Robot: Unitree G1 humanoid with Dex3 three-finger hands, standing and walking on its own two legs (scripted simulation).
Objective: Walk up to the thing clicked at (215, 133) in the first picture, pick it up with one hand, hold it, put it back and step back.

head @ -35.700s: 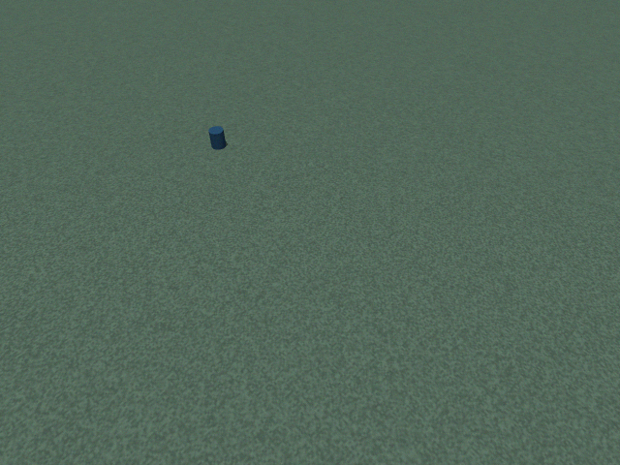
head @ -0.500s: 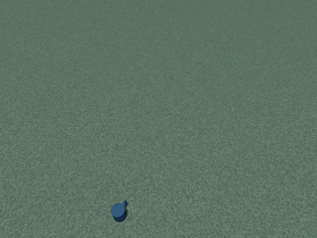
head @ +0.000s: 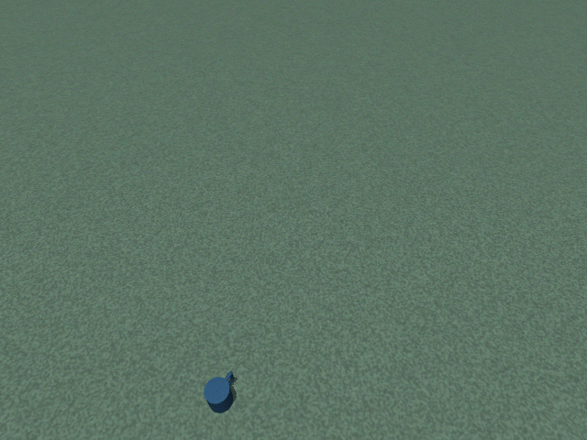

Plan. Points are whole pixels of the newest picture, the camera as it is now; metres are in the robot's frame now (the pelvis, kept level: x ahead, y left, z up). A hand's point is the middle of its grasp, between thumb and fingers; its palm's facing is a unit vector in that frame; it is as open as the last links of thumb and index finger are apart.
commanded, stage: stand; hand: left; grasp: from above
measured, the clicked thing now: (222, 390) +0.43 +0.22 -0.73
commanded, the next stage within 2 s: step back in 0.48 s
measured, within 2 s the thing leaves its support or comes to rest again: neither
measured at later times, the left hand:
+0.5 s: hand out of the picture +0.07 +0.25 -0.16, palm faces +0.02 -0.94 -0.34, open 7.4 cm
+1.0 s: hand out of the picture +0.06 +0.30 -0.18, palm faces -0.06 -0.93 -0.35, open 7.4 cm
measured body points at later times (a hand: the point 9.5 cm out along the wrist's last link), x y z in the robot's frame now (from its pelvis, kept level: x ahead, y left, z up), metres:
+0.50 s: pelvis +0.00 +0.00 +0.00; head +0.00 -0.01 +0.45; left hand +0.07 +0.30 -0.13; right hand +0.07 -0.30 -0.14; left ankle +0.00 +0.14 -0.75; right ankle -0.02 -0.12 -0.75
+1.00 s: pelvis -0.08 +0.05 -0.01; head +0.01 +0.07 +0.42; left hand +0.07 +0.35 -0.15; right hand -0.01 -0.26 -0.13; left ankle -0.06 +0.14 -0.75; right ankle -0.12 -0.09 -0.67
